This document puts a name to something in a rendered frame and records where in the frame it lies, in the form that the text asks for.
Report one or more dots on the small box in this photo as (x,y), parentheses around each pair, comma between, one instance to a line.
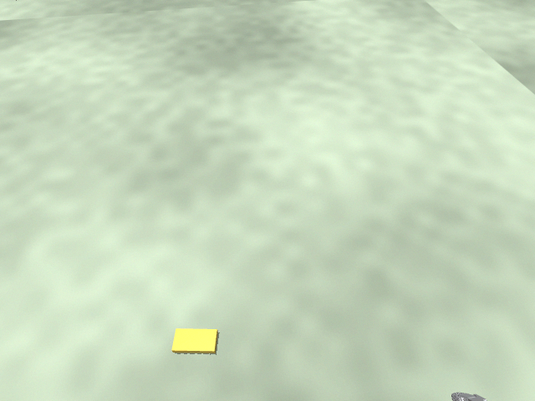
(195,341)

